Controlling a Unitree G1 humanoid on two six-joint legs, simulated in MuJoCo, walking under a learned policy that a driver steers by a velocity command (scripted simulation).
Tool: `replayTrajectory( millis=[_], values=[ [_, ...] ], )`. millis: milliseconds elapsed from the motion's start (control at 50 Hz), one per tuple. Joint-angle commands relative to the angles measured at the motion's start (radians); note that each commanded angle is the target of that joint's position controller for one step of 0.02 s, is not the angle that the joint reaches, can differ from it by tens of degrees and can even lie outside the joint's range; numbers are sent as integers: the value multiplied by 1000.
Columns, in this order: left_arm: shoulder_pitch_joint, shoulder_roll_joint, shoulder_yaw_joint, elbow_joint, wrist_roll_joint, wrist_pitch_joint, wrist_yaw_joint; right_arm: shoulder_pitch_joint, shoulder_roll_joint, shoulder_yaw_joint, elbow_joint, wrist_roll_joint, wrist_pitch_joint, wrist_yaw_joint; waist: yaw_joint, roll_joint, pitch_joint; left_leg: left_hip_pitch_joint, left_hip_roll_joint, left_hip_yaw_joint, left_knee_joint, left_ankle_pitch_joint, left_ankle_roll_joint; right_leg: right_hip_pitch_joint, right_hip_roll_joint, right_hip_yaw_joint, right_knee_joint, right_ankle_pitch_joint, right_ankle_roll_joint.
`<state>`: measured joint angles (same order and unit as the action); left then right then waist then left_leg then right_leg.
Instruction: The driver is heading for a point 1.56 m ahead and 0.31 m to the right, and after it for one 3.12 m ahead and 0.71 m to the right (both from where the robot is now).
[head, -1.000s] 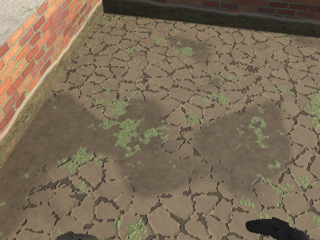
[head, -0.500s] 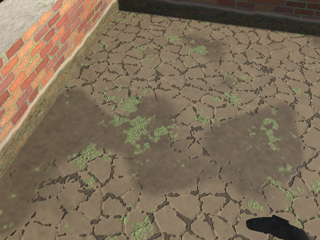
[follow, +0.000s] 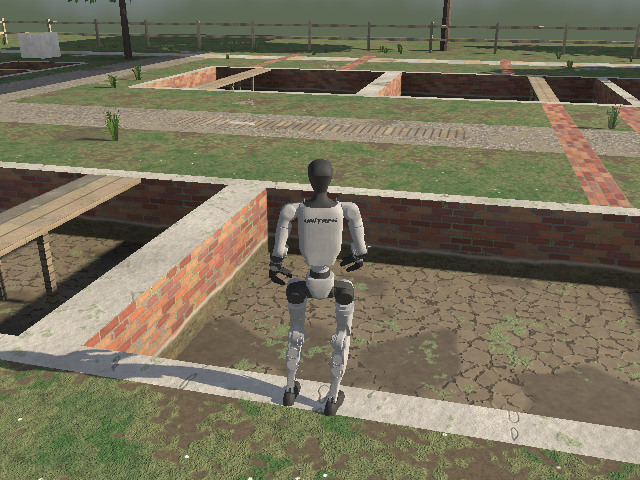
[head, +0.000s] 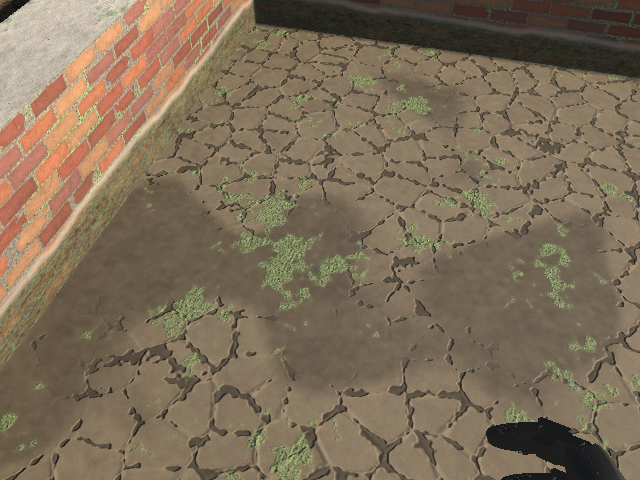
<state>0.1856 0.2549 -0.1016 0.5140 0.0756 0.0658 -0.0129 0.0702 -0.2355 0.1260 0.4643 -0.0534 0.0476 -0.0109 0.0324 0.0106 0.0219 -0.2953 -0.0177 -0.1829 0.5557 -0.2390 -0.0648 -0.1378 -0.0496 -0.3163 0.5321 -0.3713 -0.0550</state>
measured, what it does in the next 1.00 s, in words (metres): stands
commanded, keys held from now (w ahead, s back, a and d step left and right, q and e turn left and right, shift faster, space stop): w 1.00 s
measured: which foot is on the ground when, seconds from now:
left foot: down 0.00-1.00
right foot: down 0.00-1.00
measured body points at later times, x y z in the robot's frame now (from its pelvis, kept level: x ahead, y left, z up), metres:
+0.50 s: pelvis +0.00 +0.00 +0.00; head +0.00 +0.00 +0.45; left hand +0.17 +0.23 -0.08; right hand +0.24 -0.18 -0.05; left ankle +0.04 +0.16 -0.73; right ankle -0.04 -0.06 -0.73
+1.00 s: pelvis +0.00 +0.00 +0.00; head +0.00 +0.00 +0.45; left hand +0.16 +0.23 -0.08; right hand +0.24 -0.18 -0.05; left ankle +0.04 +0.16 -0.73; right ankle -0.04 -0.06 -0.73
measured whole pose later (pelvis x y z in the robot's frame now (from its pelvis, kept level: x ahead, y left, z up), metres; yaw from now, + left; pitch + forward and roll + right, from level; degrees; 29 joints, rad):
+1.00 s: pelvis +0.00 +0.00 +0.00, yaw +1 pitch -2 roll +0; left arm 0.20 0.25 -0.11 0.52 0.07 0.06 0.00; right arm 0.07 -0.23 0.13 0.48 -0.05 0.05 -0.01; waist 0.03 0.01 0.02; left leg -0.29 -0.02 -0.16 0.54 -0.22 -0.05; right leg -0.13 -0.06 -0.32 0.52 -0.36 -0.05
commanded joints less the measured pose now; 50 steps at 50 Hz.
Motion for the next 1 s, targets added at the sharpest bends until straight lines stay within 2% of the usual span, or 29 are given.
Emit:
replayTrajectory(
  millis=[20, 440, 460, 480, 1000],
  values=[
    [-53, 95, 30, -90, 0, -16, 3, -100, -80, -29, -101, -1, -20, -2, -1, 2, -90, 5, 11, 54, -14, 335, 27, 28, -118, 119, -151, 121, -24],
    [-45, 88, 26, -90, 1, -16, 5, -95, -75, -25, -89, -4, -21, -1, -2, 4, -92, 11, 14, 52, -26, 346, 35, 26, -117, 119, -152, 117, -23],
    [-40, 97, 30, -87, -2, -18, 8, -101, -81, -29, -90, 4, -21, 0, 0, 0, -91, 14, 12, 52, -22, 341, 34, 24, -117, 116, -155, 113, -26],
    [-42, 96, 29, -87, -2, -19, 10, -100, -81, -30, -90, 5, -21, 1, -1, -1, -90, 15, 11, 54, -22, 339, 33, 22, -118, 117, -156, 112, -27],
    [-35, 90, 27, -84, -2, -19, 11, -107, -73, -28, -83, 0, -19, 2, -1, 3, -89, 27, 15, 54, -32, 351, 37, 21, -118, 119, -162, 122, -27]
  ],
)
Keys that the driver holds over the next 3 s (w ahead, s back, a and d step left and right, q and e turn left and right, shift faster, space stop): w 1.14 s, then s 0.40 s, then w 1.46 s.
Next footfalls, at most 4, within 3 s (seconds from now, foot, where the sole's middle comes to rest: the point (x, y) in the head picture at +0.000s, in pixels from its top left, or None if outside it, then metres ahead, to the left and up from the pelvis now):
none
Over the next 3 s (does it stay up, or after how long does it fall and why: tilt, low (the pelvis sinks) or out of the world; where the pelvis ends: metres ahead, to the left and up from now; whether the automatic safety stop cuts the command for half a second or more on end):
stays up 0.00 0.04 0.01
